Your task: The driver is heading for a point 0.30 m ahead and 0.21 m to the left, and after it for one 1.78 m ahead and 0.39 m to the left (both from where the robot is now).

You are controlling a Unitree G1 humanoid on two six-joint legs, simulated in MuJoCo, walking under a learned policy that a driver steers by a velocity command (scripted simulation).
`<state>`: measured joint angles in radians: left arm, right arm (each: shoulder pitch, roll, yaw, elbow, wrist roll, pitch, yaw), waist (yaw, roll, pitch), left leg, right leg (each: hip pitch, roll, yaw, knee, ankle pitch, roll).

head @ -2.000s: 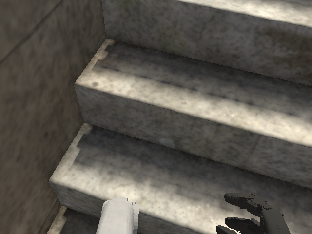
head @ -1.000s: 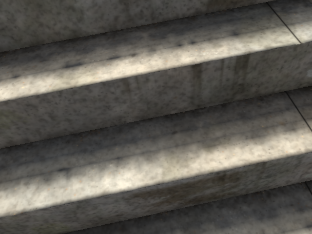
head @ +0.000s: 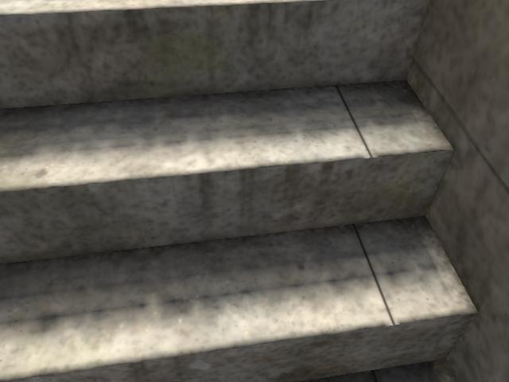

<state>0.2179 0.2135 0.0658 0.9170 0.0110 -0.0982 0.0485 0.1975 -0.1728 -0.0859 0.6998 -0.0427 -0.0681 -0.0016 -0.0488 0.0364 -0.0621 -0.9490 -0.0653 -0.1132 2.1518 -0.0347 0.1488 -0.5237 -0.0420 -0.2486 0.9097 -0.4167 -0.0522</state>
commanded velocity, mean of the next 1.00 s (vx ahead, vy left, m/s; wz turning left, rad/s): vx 0.50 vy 0.00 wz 0.44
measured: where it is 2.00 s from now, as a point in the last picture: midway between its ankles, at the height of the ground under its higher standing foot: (24, 2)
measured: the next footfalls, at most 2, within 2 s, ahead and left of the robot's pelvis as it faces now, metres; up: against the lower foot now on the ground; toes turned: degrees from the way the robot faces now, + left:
left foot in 0.32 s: +0.30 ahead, +0.14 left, +0.19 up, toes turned +11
right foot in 0.78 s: +0.56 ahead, +0.10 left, +0.39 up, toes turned +18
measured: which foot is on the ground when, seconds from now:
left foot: up 0.00-0.30, down 0.32-0.78, up 0.80-1.00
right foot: down 0.00-0.32, up 0.34-0.76, down 0.78-1.00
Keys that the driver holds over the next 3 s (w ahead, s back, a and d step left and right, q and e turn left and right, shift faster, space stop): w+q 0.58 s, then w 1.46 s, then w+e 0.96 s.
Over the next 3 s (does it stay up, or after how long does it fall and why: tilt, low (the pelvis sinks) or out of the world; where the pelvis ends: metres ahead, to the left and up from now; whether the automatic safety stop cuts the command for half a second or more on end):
stays up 1.44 0.46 1.13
